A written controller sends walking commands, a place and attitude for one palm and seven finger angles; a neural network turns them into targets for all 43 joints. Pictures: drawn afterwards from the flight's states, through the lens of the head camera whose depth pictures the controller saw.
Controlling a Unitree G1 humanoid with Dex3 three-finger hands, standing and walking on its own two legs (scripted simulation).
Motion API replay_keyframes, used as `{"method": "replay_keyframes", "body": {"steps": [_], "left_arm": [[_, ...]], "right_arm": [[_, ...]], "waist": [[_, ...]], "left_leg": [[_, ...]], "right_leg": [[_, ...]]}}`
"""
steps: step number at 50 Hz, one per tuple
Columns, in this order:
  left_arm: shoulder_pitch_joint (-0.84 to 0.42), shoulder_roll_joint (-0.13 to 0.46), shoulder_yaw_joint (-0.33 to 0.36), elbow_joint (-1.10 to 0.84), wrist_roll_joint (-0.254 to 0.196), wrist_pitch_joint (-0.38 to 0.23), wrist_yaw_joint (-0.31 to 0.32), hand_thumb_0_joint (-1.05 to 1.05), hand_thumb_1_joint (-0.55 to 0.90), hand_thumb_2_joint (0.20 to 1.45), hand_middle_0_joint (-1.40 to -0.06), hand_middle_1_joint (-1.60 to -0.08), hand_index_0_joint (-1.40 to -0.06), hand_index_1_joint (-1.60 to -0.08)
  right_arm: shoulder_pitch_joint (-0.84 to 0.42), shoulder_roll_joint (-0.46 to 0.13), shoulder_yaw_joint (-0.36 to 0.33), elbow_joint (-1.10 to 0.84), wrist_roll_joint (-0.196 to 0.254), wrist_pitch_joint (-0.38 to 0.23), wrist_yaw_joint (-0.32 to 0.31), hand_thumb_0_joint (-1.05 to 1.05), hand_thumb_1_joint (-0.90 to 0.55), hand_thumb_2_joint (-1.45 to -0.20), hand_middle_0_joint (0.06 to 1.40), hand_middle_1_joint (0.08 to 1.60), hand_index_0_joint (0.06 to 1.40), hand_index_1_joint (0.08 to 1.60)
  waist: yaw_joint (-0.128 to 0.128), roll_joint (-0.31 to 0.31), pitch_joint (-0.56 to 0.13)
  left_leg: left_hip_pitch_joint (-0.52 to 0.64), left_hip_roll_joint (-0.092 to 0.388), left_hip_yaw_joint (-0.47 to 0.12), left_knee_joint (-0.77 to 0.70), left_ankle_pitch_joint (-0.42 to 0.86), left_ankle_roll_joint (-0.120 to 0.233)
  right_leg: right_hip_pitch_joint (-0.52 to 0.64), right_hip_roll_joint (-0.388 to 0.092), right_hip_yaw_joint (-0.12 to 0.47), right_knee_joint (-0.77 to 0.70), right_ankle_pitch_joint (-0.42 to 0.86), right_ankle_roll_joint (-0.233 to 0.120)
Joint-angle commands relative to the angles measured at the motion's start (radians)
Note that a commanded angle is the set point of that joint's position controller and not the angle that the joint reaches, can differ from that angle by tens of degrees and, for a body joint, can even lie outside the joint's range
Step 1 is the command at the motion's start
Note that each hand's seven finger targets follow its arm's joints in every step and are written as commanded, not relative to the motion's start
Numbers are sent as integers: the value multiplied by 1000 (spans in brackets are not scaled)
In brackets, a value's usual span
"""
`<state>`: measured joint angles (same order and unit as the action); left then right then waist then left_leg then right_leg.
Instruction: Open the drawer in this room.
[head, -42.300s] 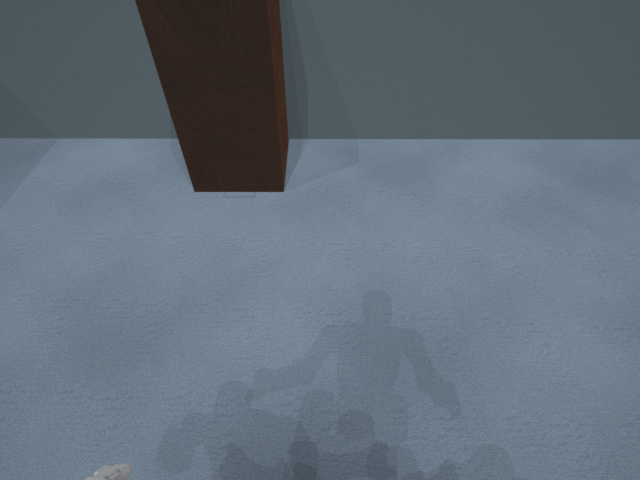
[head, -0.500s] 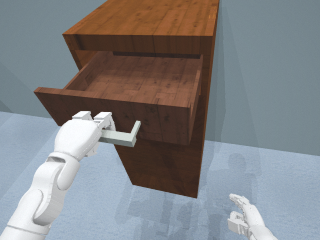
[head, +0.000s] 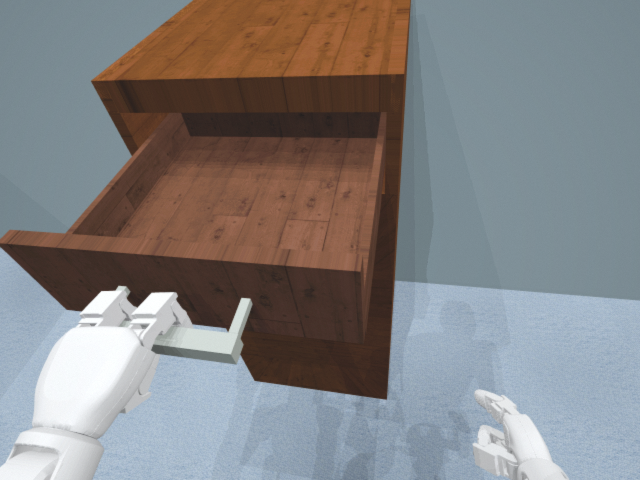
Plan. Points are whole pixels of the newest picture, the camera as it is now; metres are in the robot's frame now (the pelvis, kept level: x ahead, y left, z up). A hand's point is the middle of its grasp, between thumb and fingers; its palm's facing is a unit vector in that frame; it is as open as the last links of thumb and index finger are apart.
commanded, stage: pull the drawer open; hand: left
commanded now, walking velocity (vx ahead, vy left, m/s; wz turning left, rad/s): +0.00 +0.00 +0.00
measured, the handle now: (170, 320) +0.24 +0.18 +0.15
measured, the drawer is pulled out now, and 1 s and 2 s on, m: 0.26 0.29 0.29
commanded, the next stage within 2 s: open the thumb to release the handle in 0.36 s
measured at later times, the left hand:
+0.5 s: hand (121, 408) +0.16 +0.21 +0.12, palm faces +0.09 -0.08 -0.99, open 5.7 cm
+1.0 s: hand (120, 400) +0.17 +0.21 +0.13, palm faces +0.09 -0.08 -0.99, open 12.7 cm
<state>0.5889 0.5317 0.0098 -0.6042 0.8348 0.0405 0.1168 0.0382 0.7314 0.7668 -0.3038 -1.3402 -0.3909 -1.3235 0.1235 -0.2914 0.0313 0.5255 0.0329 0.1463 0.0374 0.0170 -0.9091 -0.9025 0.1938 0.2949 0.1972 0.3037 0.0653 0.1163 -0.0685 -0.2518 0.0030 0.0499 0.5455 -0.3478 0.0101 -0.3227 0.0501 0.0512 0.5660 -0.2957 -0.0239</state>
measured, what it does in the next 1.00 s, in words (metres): stands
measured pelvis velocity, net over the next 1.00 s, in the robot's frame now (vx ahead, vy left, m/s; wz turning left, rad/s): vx -0.04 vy -0.01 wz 0.05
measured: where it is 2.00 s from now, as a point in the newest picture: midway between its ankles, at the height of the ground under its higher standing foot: outside the picture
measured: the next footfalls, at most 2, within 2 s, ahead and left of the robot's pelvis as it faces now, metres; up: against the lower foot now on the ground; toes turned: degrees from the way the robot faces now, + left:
none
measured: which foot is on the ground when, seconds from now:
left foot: down 0.00-1.00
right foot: down 0.00-1.00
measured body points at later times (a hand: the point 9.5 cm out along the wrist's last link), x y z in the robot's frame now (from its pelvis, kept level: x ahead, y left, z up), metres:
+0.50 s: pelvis -0.01 +0.00 +0.00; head -0.01 -0.05 +0.44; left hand +0.15 +0.21 +0.18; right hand +0.22 -0.21 -0.09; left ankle -0.04 +0.11 -0.73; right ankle +0.00 -0.10 -0.73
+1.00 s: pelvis -0.04 -0.01 +0.00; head -0.05 -0.06 +0.45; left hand +0.15 +0.21 +0.18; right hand +0.19 -0.20 -0.10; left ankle -0.04 +0.11 -0.73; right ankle +0.00 -0.10 -0.73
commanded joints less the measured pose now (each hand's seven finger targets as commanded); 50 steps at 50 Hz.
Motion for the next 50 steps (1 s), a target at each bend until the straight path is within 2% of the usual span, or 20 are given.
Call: {"method": "replay_keyframes", "body": {"steps": [1,5,6,7,20,22,23,24,26,28,32,35,38,40,41,43,45,46,49,50], "left_arm": [[98,126,184,-268,11,26,79,0,900,900,-400,-1350,-400,-1350],[159,182,239,-276,-8,23,94,0,900,900,-400,-1350,-400,-1350],[161,135,196,-309,7,25,94,0,900,900,-400,-1350,-400,-1350],[190,135,206,-253,-3,16,94,0,900,900,-400,-1350,-400,-1350],[128,170,231,-272,11,24,104,0,900,900,-400,-1350,-400,-1350],[108,128,182,-267,12,22,96,0,900,900,-400,-1350,-400,-1350],[-223,217,234,-158,57,18,93,0,900,900,-400,-1350,-400,-1350],[-235,188,221,-121,68,12,88,0,830,870,-395,-1342,-395,-1342],[-208,144,179,-120,42,4,68,0,690,810,-385,-1327,-385,-1327],[-225,173,188,-107,24,5,44,0,550,750,-375,-1313,-375,-1313],[-272,189,190,-42,26,10,6,0,270,630,-355,-1283,-355,-1283],[-307,221,208,-57,12,5,-10,0,60,540,-340,-1260,-340,-1260],[-316,167,158,-12,18,-15,-34,0,-150,450,-325,-1237,-325,-1237],[-354,236,223,-18,-2,-30,-31,0,-290,390,-315,-1222,-315,-1222],[-361,174,165,-13,14,-35,-41,0,-360,360,-310,-1215,-310,-1215],[-374,176,164,26,11,-49,-47,0,-500,300,-300,-1200,-300,-1200],[-417,219,200,39,3,-56,-47,0,-500,300,-300,-1200,-300,-1200],[-462,161,136,32,19,-66,-55,0,-500,300,-300,-1200,-300,-1200],[-486,172,137,64,27,-76,-55,0,-500,300,-300,-1200,-300,-1200],[-498,218,184,57,12,-79,-52,0,-500,300,-300,-1200,-300,-1200]], "right_arm": [[-154,-86,-28,-204,-4,-55,12,0,-900,-900,200,300,200,300],[-176,-111,-29,-198,8,-51,9,0,-900,-900,200,300,200,300],[-150,-89,-21,-219,-4,-50,16,0,-900,-900,200,300,200,300],[-149,-87,-26,-203,3,-47,14,0,-900,-900,200,300,200,300],[-179,-101,-27,-214,-1,-49,7,0,-900,-900,200,300,200,300],[-151,-90,-29,-208,-6,-46,9,0,-900,-900,200,300,200,300],[-165,-84,-29,-133,-29,-33,-8,0,-900,-900,200,300,200,300],[-181,-70,-33,-153,-34,-36,-16,0,-900,-900,200,300,200,300],[-171,-56,-34,-165,-25,-58,-21,0,-900,-900,200,300,200,300],[-173,-65,-39,-153,-20,-55,-32,0,-900,-900,200,300,200,300],[-192,-56,-28,-130,-18,-50,-37,0,-900,-900,200,300,200,300],[-218,-66,-23,-140,-10,-58,-43,0,-900,-900,200,300,200,300],[-197,-55,-25,-130,-22,-59,-44,0,-900,-900,200,300,200,300],[-213,-61,-25,-127,-11,-75,-50,0,-900,-900,200,300,200,300],[-206,-43,-16,-136,-25,-78,-45,0,-900,-900,200,300,200,300],[-194,-49,-28,-116,-25,-77,-49,0,-900,-900,200,300,200,300],[-217,-52,-26,-114,-15,-86,-51,0,-900,-900,200,300,200,300],[-209,-38,-20,-116,-28,-88,-47,0,-900,-900,200,300,200,300],[-203,-43,-32,-104,-29,-86,-52,0,-900,-900,200,300,200,300],[-213,-48,-33,-102,-15,-95,-53,0,-900,-900,200,300,200,300]], "waist": [[63,-78,-209],[56,-66,-181],[66,-94,-211],[53,-119,-155],[62,-44,-144],[54,-72,-121],[-2,-104,-25],[29,-82,-31],[41,-62,-116],[46,-63,-122],[37,-119,-50],[41,-67,-69],[40,-105,-37],[38,-95,-58],[47,-101,-66],[36,-122,-27],[32,-90,-12],[33,-90,-37],[36,-91,-34],[32,-71,-48]], "left_leg": [[13,24,-3,-5,509,-7],[11,32,-3,8,495,-15],[13,30,-2,10,531,-11],[-3,32,-5,4,531,-13],[13,33,-18,6,420,-14],[-1,31,-13,-4,422,-12],[-33,6,-36,-9,309,-10],[-11,5,-36,-15,252,0],[28,0,-27,-21,251,5],[23,-7,-25,-39,269,2],[-3,-6,-27,-63,237,2],[18,-4,-26,-68,203,2],[12,-16,-17,-80,195,6],[26,-10,-21,-76,166,4],[19,-19,-17,-80,174,6],[16,-22,-16,-88,163,8],[25,-19,-22,-87,124,6],[25,-26,-16,-92,126,8],[32,-31,-17,-99,131,10],[40,-23,-21,-94,122,7]], "right_leg": [[177,-52,-21,-27,442,34],[174,-44,2,-30,483,36],[179,-56,-11,-18,482,40],[167,-47,-18,-25,479,43],[128,-40,7,-47,346,27],[122,-46,-15,-48,328,29],[32,-34,-5,-63,244,17],[34,-39,-11,-75,167,13],[79,-46,-24,-77,153,14],[114,-43,-22,-88,191,15],[113,-45,-21,-116,152,15],[129,-41,-8,-131,118,15],[117,-49,-13,-155,88,19],[122,-42,0,-164,54,20],[128,-54,-14,-162,42,20],[111,-51,-12,-179,33,21],[94,-46,4,-196,-19,18],[100,-56,-14,-190,-38,18],[102,-55,-9,-199,-30,15],[107,-48,1,-197,-32,13]]}}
